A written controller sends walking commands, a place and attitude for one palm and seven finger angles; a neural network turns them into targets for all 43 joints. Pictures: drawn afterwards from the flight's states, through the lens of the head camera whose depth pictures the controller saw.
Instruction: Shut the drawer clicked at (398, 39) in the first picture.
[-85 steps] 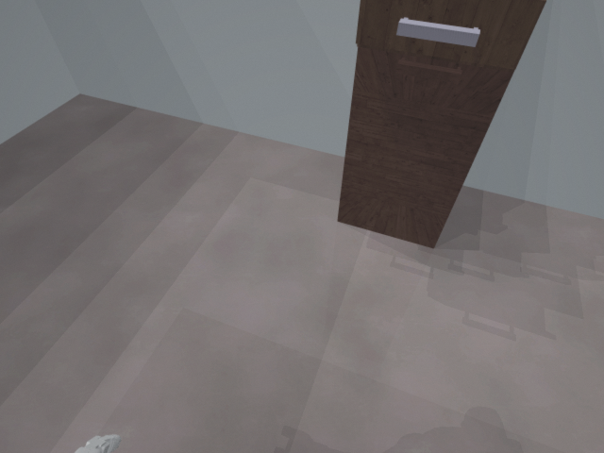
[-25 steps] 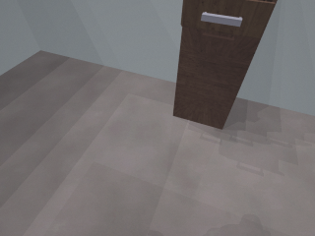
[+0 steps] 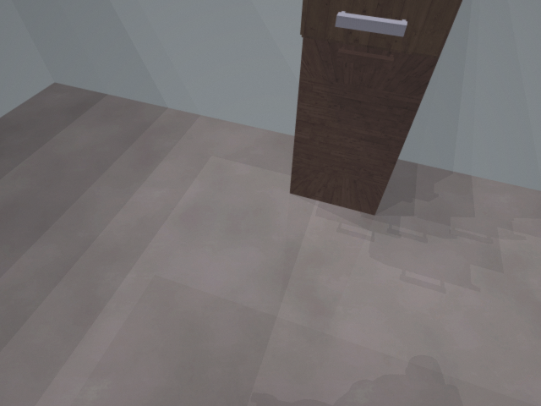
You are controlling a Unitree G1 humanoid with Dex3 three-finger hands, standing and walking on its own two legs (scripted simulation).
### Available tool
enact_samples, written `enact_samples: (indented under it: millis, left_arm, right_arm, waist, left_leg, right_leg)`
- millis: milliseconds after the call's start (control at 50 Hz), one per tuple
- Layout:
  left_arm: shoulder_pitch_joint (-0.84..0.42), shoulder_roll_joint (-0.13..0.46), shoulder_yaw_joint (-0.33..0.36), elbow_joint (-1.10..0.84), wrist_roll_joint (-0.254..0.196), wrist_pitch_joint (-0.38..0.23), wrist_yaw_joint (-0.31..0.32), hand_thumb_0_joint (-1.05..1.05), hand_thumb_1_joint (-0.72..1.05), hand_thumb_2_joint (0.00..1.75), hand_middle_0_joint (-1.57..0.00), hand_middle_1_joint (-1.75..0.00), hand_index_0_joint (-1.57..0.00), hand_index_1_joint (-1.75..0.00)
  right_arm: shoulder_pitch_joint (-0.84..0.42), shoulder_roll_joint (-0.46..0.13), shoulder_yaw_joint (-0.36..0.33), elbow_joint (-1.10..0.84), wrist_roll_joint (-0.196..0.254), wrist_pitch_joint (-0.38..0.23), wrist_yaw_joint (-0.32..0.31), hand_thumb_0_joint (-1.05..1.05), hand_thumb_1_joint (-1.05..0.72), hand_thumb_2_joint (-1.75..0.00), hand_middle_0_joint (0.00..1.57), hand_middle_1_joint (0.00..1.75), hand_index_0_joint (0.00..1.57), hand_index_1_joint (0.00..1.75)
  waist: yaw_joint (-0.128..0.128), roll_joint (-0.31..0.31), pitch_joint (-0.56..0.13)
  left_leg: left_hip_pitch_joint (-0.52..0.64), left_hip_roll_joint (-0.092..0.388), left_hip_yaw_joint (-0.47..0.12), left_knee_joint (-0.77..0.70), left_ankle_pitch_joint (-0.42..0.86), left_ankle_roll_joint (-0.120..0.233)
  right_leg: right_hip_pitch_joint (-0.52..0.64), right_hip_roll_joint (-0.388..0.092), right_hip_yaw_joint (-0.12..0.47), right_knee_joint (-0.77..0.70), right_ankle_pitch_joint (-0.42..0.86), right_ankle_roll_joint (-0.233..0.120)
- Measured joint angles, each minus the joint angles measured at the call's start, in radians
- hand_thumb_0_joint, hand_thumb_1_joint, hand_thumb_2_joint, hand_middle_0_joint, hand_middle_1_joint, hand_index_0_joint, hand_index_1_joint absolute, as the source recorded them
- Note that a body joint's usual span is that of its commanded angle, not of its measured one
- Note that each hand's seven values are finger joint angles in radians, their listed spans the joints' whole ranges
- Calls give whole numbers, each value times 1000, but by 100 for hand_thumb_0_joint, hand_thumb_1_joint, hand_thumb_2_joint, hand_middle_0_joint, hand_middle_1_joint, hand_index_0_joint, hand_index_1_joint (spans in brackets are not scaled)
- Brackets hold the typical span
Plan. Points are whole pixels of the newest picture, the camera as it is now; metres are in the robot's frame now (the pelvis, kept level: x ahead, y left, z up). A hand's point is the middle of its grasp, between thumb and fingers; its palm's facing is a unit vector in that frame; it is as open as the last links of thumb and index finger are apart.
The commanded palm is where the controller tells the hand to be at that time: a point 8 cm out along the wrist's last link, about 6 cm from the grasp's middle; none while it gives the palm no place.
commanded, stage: walk to a spot facing it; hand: left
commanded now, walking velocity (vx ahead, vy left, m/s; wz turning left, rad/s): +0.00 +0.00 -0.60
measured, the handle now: (371, 21) +0.99 -0.19 +0.15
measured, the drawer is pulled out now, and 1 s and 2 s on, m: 0.15 0.15 0.15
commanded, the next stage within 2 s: none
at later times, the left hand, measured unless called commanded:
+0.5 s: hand out of the picture +0.05 +0.17 -0.16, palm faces -0.18 -0.96 -0.22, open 7.4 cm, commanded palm none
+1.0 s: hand (225, 306) +0.33 +0.12 -0.17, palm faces -0.55 -0.82 -0.19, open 7.4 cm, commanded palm none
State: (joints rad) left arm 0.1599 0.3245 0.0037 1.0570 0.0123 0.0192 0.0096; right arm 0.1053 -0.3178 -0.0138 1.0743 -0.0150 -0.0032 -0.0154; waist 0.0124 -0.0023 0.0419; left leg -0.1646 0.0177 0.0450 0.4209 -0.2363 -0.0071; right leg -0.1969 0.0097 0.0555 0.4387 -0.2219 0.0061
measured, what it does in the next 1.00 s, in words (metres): walks ahead, turning right: left foot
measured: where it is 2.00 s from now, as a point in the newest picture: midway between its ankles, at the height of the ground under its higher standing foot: outside the picture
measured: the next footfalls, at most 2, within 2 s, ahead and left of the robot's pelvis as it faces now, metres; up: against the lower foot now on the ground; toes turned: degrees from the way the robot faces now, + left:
left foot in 0.66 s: +0.13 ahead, +0.11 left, +0.00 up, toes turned -19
right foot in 1.14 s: +0.18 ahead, -0.19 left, +0.00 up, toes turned -46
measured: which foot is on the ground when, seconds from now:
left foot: down 0.00-0.22, up 0.24-0.64, down 0.66-1.00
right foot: down 0.00-0.66, up 0.68-1.00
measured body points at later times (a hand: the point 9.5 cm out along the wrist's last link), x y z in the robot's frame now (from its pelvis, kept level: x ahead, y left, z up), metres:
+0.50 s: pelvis +0.00 -0.01 +0.00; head +0.02 -0.03 +0.45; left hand +0.06 +0.22 -0.14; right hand +0.03 -0.29 -0.14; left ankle +0.04 +0.13 -0.68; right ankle +0.00 -0.11 -0.74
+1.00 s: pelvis +0.13 +0.01 +0.00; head +0.17 +0.01 +0.45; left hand +0.36 +0.16 -0.15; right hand -0.04 -0.17 -0.14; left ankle +0.10 +0.12 -0.74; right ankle +0.12 -0.17 -0.67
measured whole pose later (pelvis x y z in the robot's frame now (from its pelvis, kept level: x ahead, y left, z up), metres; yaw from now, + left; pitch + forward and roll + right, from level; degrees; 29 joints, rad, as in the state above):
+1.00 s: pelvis +0.13 +0.01 +0.00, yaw -34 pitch +0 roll -2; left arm 0.14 0.26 0.09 0.92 0.03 0.05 -0.04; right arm 0.40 -0.15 -0.02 1.03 -0.03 -0.05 -0.03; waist -0.03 -0.03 0.07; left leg -0.03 0.08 0.25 0.39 -0.36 0.01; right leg -0.62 -0.07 -0.07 0.95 -0.20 0.04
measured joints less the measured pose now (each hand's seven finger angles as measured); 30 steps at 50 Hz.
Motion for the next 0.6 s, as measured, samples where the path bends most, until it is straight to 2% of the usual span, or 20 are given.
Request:
enact_samples:
  millis: [120,160,200,240,280,300,360,480,600]
  left_arm:
    - [39,-39,13,-58,4,33,-12,1,90,90,-20,-30,-20,-30]
    - [48,-55,20,-76,5,41,-16,1,90,90,-20,-30,-20,-30]
    - [60,-76,27,-91,5,43,-22,1,90,90,-20,-30,-20,-30]
    - [81,-93,31,-111,11,27,-26,1,90,90,-20,-30,-20,-30]
    - [90,-114,28,-119,10,13,-21,1,90,90,-20,-30,-20,-30]
    - [97,-124,28,-122,9,11,-18,1,90,90,-20,-30,-20,-30]
    - [125,-145,27,-120,8,3,-15,1,90,90,-21,-30,-20,-30]
    - [184,-147,35,-98,10,-23,-24,1,90,90,-21,-30,-20,-30]
    - [208,-123,50,-88,15,-21,-25,1,90,90,-21,-30,-20,-30]
  right_arm:
    - [18,60,-14,-71,-2,17,-3,0,-90,-89,20,30,21,30]
    - [23,77,-19,-84,-3,18,-2,0,-90,-89,20,30,21,30]
    - [32,84,-24,-92,-7,21,-1,0,-90,-89,20,30,21,30]
    - [44,85,-29,-100,-6,31,2,0,-90,-89,20,30,21,30]
    - [48,81,-35,-100,-4,48,3,0,-90,-89,20,30,21,30]
    - [51,80,-37,-97,-4,54,5,0,-90,-89,20,30,21,30]
    - [57,78,-40,-97,-11,51,16,0,-91,-89,20,30,21,30]
    - [67,76,-50,-119,-14,24,24,0,-91,-89,20,30,20,30]
    - [64,77,-53,-144,-7,3,20,0,-91,-89,20,30,20,30]
  waist:
    - [1,-19,20]
    - [7,-21,36]
    - [12,-6,48]
    - [15,15,45]
    - [11,40,46]
    - [14,46,45]
    - [20,43,32]
    - [23,11,-12]
    - [41,-9,-40]
  left_leg:
    - [-55,18,67,109,-59,1]
    - [-61,27,95,142,-78,0]
    - [-65,48,115,183,-101,-8]
    - [-107,79,122,284,-145,-21]
    - [-191,73,48,470,-241,-30]
    - [-228,62,16,549,-247,-31]
    - [-295,48,-14,650,-175,-40]
    - [-309,46,-15,549,-107,-53]
    - [-240,25,-25,331,-128,-44]
  right_leg:
    - [-109,19,47,162,-44,-3]
    - [-156,9,8,283,-130,1]
    - [-162,-3,-40,327,-181,2]
    - [-142,-3,-65,264,-100,-13]
    - [-153,20,-76,277,-109,-48]
    - [-147,28,-75,259,-108,-59]
    - [-111,44,-49,152,-55,-66]
    - [-58,49,29,-3,25,-63]
    - [-40,59,98,-24,17,-38]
